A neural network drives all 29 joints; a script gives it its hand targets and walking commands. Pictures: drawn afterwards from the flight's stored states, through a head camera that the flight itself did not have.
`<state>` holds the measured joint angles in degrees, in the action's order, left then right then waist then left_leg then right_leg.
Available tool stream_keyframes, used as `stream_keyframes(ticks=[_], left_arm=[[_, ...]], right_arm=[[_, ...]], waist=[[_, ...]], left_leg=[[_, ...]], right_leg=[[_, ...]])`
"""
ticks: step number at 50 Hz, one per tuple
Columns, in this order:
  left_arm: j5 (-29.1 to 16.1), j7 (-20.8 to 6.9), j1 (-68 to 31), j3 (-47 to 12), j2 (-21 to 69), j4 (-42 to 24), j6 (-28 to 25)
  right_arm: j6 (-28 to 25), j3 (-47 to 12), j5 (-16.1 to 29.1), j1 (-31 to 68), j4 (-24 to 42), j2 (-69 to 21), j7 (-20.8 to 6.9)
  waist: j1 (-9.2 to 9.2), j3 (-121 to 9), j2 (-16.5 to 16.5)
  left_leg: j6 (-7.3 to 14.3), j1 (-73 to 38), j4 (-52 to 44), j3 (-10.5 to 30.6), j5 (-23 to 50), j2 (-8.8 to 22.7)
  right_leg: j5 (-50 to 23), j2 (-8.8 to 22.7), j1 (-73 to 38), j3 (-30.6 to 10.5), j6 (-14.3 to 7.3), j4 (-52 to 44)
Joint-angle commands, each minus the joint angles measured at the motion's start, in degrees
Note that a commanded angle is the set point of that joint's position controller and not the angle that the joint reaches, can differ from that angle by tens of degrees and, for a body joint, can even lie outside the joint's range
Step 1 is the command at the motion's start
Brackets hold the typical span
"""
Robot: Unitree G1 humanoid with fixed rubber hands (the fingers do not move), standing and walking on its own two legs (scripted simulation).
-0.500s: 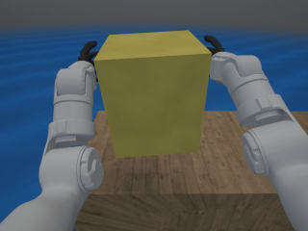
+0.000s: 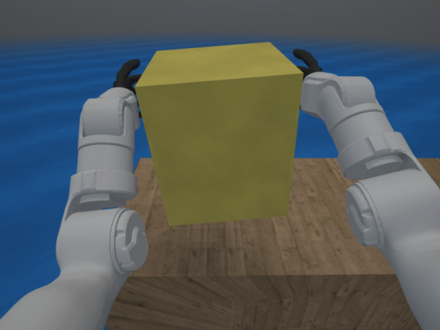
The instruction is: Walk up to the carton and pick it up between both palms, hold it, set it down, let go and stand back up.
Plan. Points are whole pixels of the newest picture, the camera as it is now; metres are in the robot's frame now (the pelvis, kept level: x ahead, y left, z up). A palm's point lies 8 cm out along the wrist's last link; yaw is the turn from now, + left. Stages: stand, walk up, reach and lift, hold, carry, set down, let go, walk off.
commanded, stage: hold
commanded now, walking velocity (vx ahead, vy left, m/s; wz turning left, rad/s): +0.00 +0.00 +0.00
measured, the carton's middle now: (220, 131) +0.38 -0.01 +0.27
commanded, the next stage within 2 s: none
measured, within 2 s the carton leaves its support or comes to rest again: neither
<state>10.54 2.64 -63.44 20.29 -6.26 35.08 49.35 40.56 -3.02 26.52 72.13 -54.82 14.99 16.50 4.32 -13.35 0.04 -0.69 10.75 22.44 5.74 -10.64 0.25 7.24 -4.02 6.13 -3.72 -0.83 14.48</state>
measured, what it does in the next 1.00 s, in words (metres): stands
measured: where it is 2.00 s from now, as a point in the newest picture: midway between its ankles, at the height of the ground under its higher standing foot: outside the picture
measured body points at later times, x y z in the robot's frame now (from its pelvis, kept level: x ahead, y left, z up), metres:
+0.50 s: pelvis +0.01 +0.00 +0.00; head -0.09 +0.02 +0.44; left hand +0.40 +0.15 +0.32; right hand +0.39 -0.15 +0.34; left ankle +0.02 +0.12 -0.75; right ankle +0.01 -0.11 -0.75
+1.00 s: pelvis +0.00 +0.00 +0.00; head -0.10 +0.02 +0.44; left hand +0.39 +0.15 +0.33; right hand +0.38 -0.16 +0.34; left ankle +0.02 +0.12 -0.75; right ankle +0.01 -0.11 -0.75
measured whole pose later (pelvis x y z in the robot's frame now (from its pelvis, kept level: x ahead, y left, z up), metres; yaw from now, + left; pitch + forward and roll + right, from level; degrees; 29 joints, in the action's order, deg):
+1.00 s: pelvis +0.00 +0.00 +0.00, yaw +0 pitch -1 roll -2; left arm 10.8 2.9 -63.6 20.9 -6.0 35.1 49.5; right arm 40.4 -3.5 26.7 72.2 -55.0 15.1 16.3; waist 3.8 -13.5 -0.1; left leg -0.7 10.6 22.5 5.6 -10.7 0.3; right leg 7.4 -4.1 6.1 -3.9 -0.9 14.7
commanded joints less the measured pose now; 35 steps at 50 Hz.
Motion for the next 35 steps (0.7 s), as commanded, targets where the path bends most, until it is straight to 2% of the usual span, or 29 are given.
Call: stream_keyframes(ticks=[1, 3, 4, 5, 6, 7, 10, 11, 13, 14, 15, 16, 17, 18, 19, 20, 22, 23, 25, 28, 29, 30, 33, 34, 35], left_arm=[[-11.07, -7.14, -44.67, -17.77, 36.23, -7.70, -3.79], [-10.56, -7.04, -43.98, -16.59, 35.44, -6.44, -3.86], [-10.69, -7.08, -44.10, -16.62, 35.63, -6.11, -3.84], [-10.40, -7.09, -44.10, -16.53, 35.58, -5.35, -3.83], [-11.04, -6.96, -44.24, -17.34, 36.27, -7.08, -4.01], [-11.55, -6.77, -44.65, -17.82, 35.93, -8.11, -4.10], [-10.16, -6.83, -42.54, -16.49, 35.53, -6.10, -3.42], [-10.71, -7.07, -43.10, -16.96, 35.63, -7.01, -3.52], [-11.07, -7.24, -41.83, -17.27, 36.09, -7.18, -3.49], [-10.23, -7.22, -41.84, -16.16, 35.14, -6.50, -3.45], [-9.82, -7.38, -42.42, -16.04, 35.07, -5.69, -3.41], [-10.62, -7.46, -42.80, -17.03, 35.57, -7.34, -3.63], [-10.63, -7.35, -44.40, -17.43, 35.61, -8.52, -3.76], [-11.57, -7.33, -43.56, -18.73, 36.63, -9.69, -3.56], [-11.53, -7.25, -42.92, -18.62, 36.75, -8.61, -3.25], [-11.50, -7.22, -42.75, -18.64, 36.47, -8.72, -3.24], [-10.60, -7.19, -41.63, -17.04, 34.98, -8.41, -3.21], [-11.28, -7.24, -41.34, -18.66, 35.96, -9.85, -3.21], [-10.83, -7.20, -41.14, -17.92, 35.62, -9.63, -3.03], [-10.66, -7.62, -41.07, -18.53, 36.25, -8.48, -2.76], [-10.28, -7.69, -41.55, -18.17, 35.87, -9.16, -2.81], [-10.81, -7.69, -42.44, -19.25, 36.51, -10.90, -2.87], [-11.32, -7.52, -42.91, -19.93, 37.04, -11.97, -2.85], [-10.80, -7.39, -42.59, -19.73, 37.10, -10.29, -2.58], [-11.66, -7.38, -41.92, -20.38, 37.51, -11.02, -2.72]], right_arm=[[-2.70, -5.35, 10.50, 46.29, 19.38, -39.19, -8.45], [-2.36, -5.31, 10.27, 45.20, 18.14, -39.63, -8.49], [-2.73, -5.31, 10.33, 46.25, 18.98, -39.60, -8.57], [-2.56, -4.63, 10.09, 45.69, 17.86, -38.99, -8.59], [-3.14, -5.72, 10.41, 47.01, 20.45, -39.85, -8.66], [-2.93, -6.17, 10.99, 46.50, 20.82, -40.36, -8.44], [-2.64, -6.31, 11.05, 46.02, 19.62, -39.09, -8.30], [-2.61, -6.03, 11.06, 45.73, 20.13, -39.21, -8.18], [-2.96, -6.47, 11.27, 46.35, 22.64, -39.27, -8.02], [-2.67, -6.13, 10.84, 46.06, 21.28, -39.23, -7.89], [-2.65, -5.60, 10.59, 45.96, 20.15, -38.86, -7.88], [-2.87, -5.98, 10.64, 45.75, 21.10, -39.55, -7.89], [-2.54, -5.47, 10.58, 44.85, 19.66, -39.12, -7.93], [-2.88, -6.04, 10.88, 45.38, 22.32, -39.55, -7.89], [-3.11, -6.28, 11.36, 46.93, 23.61, -39.17, -7.77], [-2.83, -6.56, 11.53, 46.39, 23.32, -39.31, -7.59], [-2.42, -7.66, 11.62, 45.45, 23.00, -40.01, -7.55], [-2.56, -7.80, 11.90, 45.04, 24.49, -39.95, -7.42], [-2.48, -8.02, 12.01, 45.41, 24.58, -40.12, -7.32], [-2.18, -6.36, 11.32, 43.70, 22.23, -38.73, -7.35], [-2.13, -6.79, 11.27, 43.60, 21.57, -39.11, -7.41], [-2.11, -6.97, 11.56, 43.35, 21.85, -39.36, -7.38], [-2.16, -7.75, 12.22, 44.58, 23.75, -39.38, -7.35], [-2.13, -6.85, 11.80, 44.87, 22.85, -38.65, -7.47], [-2.55, -7.51, 11.90, 45.43, 25.07, -39.17, -7.57]], waist=[[0.53, -18.86, -3.11], [0.21, -17.00, -1.86], [-0.20, -17.47, -2.23], [0.16, -16.34, -2.70], [-0.24, -19.37, -2.49], [0.17, -20.71, -2.36], [-0.31, -17.43, -1.63], [0.36, -18.57, -1.62], [0.17, -19.99, -1.61], [-0.01, -18.04, -0.77], [0.11, -16.70, -1.59], [0.42, -17.90, -1.46], [0.94, -17.66, -2.79], [1.27, -20.22, -3.08], [0.85, -19.58, -3.47], [1.20, -19.67, -2.74], [-0.10, -19.20, -0.74], [0.68, -21.16, -1.75], [0.11, -19.88, -0.95], [1.49, -16.23, -2.20], [0.93, -16.67, -2.19], [1.75, -17.84, -2.94], [1.57, -19.62, -3.70], [1.47, -17.92, -4.29], [1.28, -20.16, -3.55]], left_leg=[[-2.28, -4.98, -1.87, -1.07, 9.40, -0.93], [-1.54, -4.74, -2.26, -1.07, 7.95, -1.13], [-1.45, -4.35, -2.27, -0.95, 7.75, -0.96], [-1.54, -4.22, -2.47, -1.01, 6.95, -0.97], [-1.60, -4.73, -1.88, -1.10, 8.53, -1.05], [-1.65, -5.70, -1.19, -1.16, 10.47, -1.29], [-1.67, -5.98, -1.34, -1.11, 10.85, -1.27], [-1.61, -5.75, -1.43, -1.05, 10.50, -1.22], [-1.64, -6.34, -1.08, -1.15, 10.95, -1.33], [-1.53, -6.43, -1.24, -1.27, 10.99, -1.42], [-1.54, -5.84, -1.62, -1.32, 9.35, -1.47], [-1.59, -5.74, -1.54, -1.17, 9.90, -1.32], [-2.06, -5.77, -1.81, -1.26, 9.48, -1.24], [-2.19, -6.31, -0.90, -1.26, 11.95, -1.33], [-2.41, -6.47, -0.44, -1.25, 12.79, -1.41], [-2.28, -6.82, -0.36, -1.12, 12.62, -1.55], [-1.51, -6.65, -0.86, -1.16, 12.13, -1.68], [-1.87, -7.28, -0.53, -0.93, 13.40, -1.57], [-1.75, -7.44, -0.39, -1.05, 14.02, -1.66], [-2.31, -7.39, -0.98, -1.02, 12.56, -1.36], [-2.22, -7.02, -1.16, -1.12, 12.31, -1.53], [-2.61, -7.52, -0.80, -0.99, 13.45, -1.46], [-2.91, -7.85, -0.41, -0.99, 14.28, -1.35], [-2.89, -7.25, -0.68, -0.97, 13.06, -1.28], [-2.63, -7.28, -0.54, -0.99, 12.71, -1.33]], right_leg=[[-8.90, -0.47, -5.47, 0.12, 2.53, -0.18], [-7.05, -0.19, -4.48, 0.11, 2.86, -0.71], [-6.70, -0.25, -4.41, 0.17, 2.64, -0.66], [-6.01, -0.12, -3.84, -0.03, 2.51, -0.84], [-7.53, -0.38, -4.84, 0.03, 2.53, -0.35], [-9.84, -0.28, -5.53, -0.16, 2.77, -0.15], [-9.67, -0.56, -4.81, 0.21, 2.80, -0.54], [-9.67, -0.50, -5.65, 0.19, 2.90, -0.50], [-10.77, -0.38, -5.91, -0.04, 2.84, -0.45], [-10.77, -0.35, -5.07, 0.20, 3.10, -0.64], [-8.96, -0.11, -4.39, 0.17, 3.01, -0.93], [-9.50, -0.27, -5.16, 0.23, 2.93, -0.65], [-8.91, -0.22, -4.91, 0.18, 2.76, -0.51], [-11.89, -0.24, -6.10, -0.05, 2.86, -0.08], [-12.54, -0.34, -5.99, 0.05, 2.72, -0.11], [-12.42, -0.41, -6.25, 0.14, 3.08, -0.22], [-12.36, -0.26, -6.51, 0.34, 3.68, -0.17], [-13.92, -0.33, -7.30, 0.19, 3.44, 0.21], [-14.26, -0.48, -6.89, 0.34, 3.54, 0.05], [-12.27, -0.39, -5.12, 0.12, 2.99, -0.65], [-11.80, -0.37, -5.53, 0.19, 3.12, -0.50], [-13.25, -0.48, -6.20, 0.16, 2.98, -0.12], [-14.01, -0.56, -7.01, 0.29, 2.97, 0.36], [-12.26, -0.49, -5.99, 0.36, 2.77, -0.01], [-12.13, -0.56, -6.52, 0.23, 2.82, 0.06]])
